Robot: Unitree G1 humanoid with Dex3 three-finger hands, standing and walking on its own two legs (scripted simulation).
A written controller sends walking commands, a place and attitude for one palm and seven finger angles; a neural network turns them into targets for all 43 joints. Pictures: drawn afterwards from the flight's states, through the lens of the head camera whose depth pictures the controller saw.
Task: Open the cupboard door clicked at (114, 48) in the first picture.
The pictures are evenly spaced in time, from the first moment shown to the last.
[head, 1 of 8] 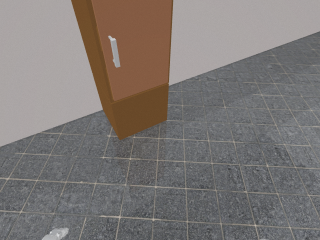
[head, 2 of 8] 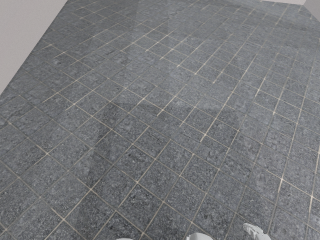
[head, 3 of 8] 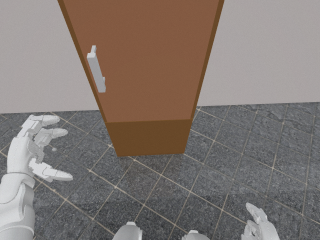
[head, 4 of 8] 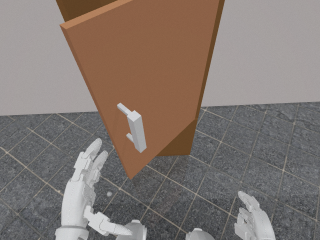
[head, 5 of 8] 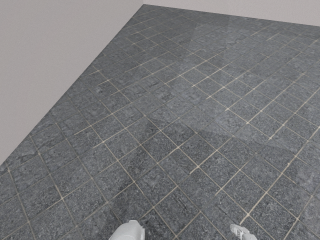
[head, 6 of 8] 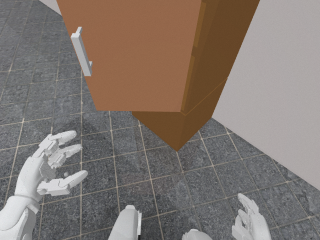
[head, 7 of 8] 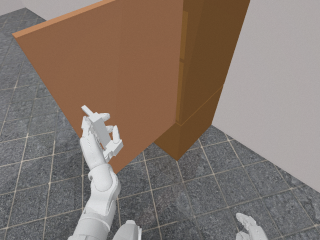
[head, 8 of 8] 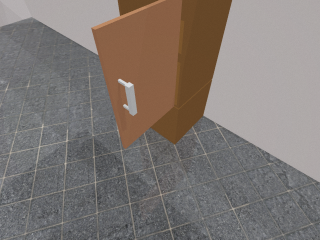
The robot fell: no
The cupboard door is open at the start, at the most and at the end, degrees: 0 91 91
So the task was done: yes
